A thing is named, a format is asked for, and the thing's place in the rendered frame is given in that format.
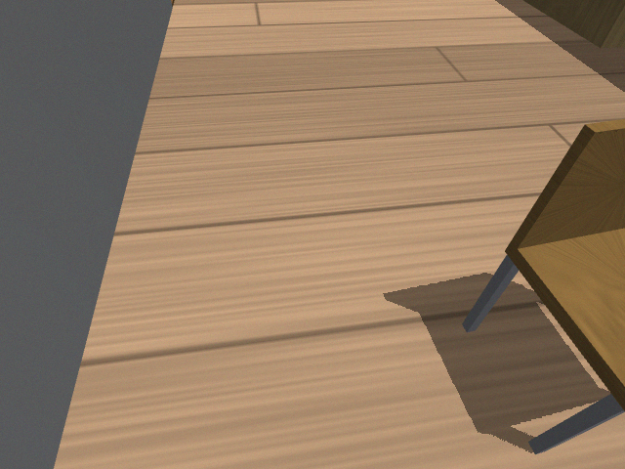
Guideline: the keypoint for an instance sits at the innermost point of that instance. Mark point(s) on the chair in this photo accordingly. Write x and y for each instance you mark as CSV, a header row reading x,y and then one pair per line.
x,y
571,250

